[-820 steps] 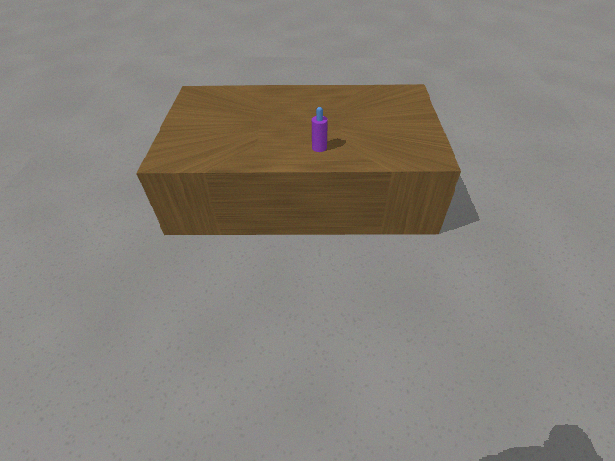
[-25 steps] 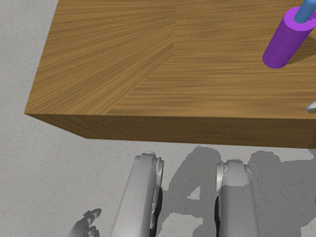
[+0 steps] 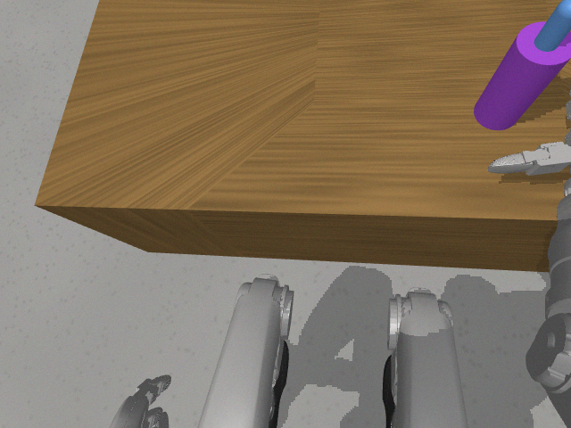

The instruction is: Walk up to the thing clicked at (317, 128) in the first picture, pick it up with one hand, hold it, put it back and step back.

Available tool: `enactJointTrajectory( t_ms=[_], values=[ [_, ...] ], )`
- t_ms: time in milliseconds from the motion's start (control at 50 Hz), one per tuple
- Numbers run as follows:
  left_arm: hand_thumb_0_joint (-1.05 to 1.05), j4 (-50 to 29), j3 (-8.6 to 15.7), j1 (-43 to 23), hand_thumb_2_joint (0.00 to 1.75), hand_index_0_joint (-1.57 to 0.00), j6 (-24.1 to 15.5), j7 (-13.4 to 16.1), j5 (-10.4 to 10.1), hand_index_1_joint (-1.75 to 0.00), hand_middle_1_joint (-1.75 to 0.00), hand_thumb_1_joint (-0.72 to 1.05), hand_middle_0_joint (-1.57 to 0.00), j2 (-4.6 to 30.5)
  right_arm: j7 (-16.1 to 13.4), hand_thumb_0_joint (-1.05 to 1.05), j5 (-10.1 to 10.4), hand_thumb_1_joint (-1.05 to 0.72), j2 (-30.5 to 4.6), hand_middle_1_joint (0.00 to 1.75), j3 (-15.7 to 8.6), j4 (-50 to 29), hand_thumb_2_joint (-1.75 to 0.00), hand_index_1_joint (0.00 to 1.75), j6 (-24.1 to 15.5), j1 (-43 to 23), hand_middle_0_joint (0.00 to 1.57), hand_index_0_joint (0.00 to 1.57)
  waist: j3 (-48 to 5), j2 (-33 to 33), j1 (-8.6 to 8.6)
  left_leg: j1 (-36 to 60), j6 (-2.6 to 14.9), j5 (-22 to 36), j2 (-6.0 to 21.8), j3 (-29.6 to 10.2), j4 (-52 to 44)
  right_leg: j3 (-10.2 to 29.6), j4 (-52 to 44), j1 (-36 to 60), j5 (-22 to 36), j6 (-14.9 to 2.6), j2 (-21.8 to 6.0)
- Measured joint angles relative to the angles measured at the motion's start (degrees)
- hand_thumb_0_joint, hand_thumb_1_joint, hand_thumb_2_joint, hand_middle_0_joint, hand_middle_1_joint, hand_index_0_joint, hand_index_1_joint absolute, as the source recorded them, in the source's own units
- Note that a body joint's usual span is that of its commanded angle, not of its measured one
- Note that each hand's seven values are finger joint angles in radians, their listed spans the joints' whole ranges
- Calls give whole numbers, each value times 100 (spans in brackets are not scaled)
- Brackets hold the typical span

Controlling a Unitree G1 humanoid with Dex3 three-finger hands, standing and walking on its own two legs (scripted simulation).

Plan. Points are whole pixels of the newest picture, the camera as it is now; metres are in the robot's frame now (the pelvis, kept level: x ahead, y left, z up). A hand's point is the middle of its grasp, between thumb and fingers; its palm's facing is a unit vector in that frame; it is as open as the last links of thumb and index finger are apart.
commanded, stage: rest palm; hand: right
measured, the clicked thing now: (528, 67) +0.57 -0.23 +0.03
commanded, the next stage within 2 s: close in 0.12 s
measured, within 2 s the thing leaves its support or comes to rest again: leaves its support in 1.36 s
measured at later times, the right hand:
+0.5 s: hand (527, 113) +0.52 -0.23 +0.01, palm faces +0.19 +0.98 -0.02, open 15.8 cm
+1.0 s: hand (525, 104) +0.53 -0.23 +0.02, palm faces +0.20 +0.98 -0.03, open 9.1 cm
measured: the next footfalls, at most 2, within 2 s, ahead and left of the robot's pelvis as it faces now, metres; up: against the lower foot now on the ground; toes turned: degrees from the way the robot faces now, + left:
none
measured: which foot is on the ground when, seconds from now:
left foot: down 0.00-1.00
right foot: down 0.00-1.00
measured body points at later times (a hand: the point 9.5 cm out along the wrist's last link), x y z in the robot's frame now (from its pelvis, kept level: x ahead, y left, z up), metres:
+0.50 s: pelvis +0.00 +0.01 -0.01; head +0.21 -0.02 +0.39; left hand +0.09 +0.29 -0.14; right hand +0.50 -0.28 +0.02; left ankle +0.09 +0.14 -0.39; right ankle +0.08 -0.14 -0.39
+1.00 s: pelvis +0.00 +0.01 -0.01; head +0.21 -0.02 +0.39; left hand +0.07 +0.28 -0.13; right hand +0.51 -0.28 +0.02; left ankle +0.09 +0.14 -0.39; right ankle +0.08 -0.14 -0.39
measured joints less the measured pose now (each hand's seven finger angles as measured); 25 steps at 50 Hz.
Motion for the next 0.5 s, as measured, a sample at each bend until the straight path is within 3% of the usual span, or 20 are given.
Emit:
enactJointTrajectory(
  t_ms=[260, 500],
  values=[
    [1, 94, 69, -130, 92, -19, 136, 8, 31, -30, -29, 87, -20, -29, -156, -1, -67, 28, 70, 3, 107, -84, -5, 3, 7, -80, 11, 8, 54, 13, -22, -106, 42, -46, 0, 11, 152, 22, 100, -65, -38, 65, 7],
    [1, 123, 43, -84, 90, -20, 164, 7, 49, -30, -30, 89, -20, -14, -160, -1, -104, 30, -70, 9, 83, 246, -2, 9, -26, -351, 27, 24, 73, 6, 38, -208, 59, -9, -20, 18, 215, 33, 157, -145, -18, 62, -5]
  ],
)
